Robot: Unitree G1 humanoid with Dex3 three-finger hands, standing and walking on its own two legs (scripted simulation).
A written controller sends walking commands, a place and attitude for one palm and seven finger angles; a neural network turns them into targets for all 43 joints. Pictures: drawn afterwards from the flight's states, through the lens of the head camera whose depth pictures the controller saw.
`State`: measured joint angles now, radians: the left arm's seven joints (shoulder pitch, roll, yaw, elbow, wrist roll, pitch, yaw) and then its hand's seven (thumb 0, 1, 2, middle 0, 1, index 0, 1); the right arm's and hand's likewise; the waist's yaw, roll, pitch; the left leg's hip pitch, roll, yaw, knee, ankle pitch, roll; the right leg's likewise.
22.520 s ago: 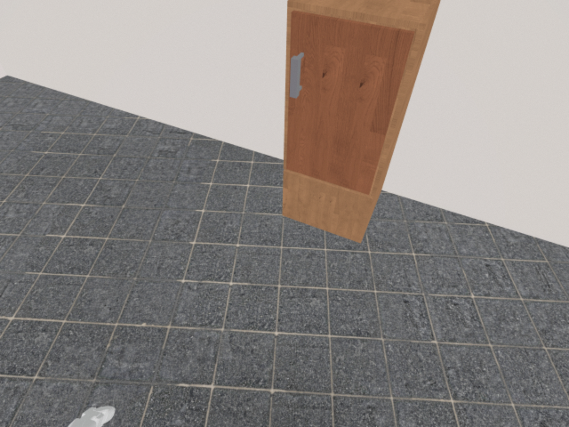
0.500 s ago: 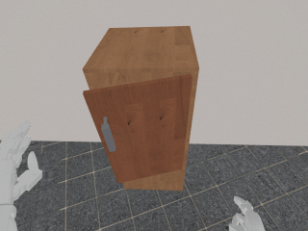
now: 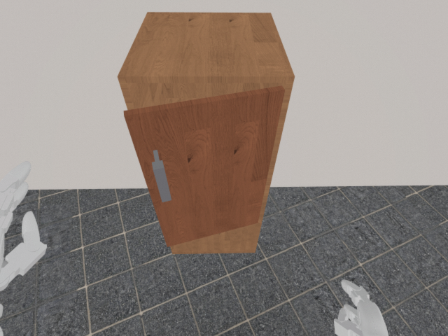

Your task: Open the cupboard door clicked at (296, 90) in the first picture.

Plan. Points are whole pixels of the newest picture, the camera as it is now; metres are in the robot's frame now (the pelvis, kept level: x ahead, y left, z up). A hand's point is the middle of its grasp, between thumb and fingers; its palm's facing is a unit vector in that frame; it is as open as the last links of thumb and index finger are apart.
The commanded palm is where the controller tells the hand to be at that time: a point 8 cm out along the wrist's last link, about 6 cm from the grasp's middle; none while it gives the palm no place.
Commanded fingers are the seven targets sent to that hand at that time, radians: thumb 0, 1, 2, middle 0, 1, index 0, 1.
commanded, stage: step back with the hand held close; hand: left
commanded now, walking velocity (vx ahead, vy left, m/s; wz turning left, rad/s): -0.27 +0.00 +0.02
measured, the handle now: (161, 175) +0.47 +0.19 -0.03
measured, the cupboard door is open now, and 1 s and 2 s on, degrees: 15 15 15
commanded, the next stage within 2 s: stop stepping back and stand still in 1.20 s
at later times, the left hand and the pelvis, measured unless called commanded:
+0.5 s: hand (9, 299) +0.13 +0.25 +0.15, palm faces +0.42 -0.78 -0.47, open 7.4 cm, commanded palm +0.07 +0.30 +0.17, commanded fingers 0.00 0.90 0.90 -0.20 -0.30 -0.20 -0.30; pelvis -0.07 +0.00 -0.02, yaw +1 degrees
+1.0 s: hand out of the picture +0.06 +0.23 +0.15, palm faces +0.31 -0.81 -0.51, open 7.4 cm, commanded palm +0.00 +0.28 +0.17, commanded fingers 0.00 0.90 0.90 -0.20 -0.30 -0.20 -0.30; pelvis -0.13 -0.02 -0.02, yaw +2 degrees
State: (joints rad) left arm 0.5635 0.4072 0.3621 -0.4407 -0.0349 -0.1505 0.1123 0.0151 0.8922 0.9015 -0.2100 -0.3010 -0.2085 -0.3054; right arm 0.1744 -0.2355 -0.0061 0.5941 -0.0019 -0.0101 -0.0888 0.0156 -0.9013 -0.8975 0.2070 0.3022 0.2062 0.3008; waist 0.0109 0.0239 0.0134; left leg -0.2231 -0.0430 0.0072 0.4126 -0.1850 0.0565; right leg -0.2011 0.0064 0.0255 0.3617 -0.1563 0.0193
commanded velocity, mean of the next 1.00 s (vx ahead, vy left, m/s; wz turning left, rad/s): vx -0.34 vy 0.00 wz -0.01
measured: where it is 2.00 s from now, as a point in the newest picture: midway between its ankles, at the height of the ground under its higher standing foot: outside the picture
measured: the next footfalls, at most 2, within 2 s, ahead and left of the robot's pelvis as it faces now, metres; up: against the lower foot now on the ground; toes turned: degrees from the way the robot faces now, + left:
right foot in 0.74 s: -0.14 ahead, -0.13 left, +0.00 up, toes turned +6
right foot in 1.48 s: -0.29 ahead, -0.06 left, +0.00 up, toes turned -5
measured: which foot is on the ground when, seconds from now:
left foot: down 0.00-1.00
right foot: down 0.00-0.60, up 0.62-0.72, down 0.74-1.00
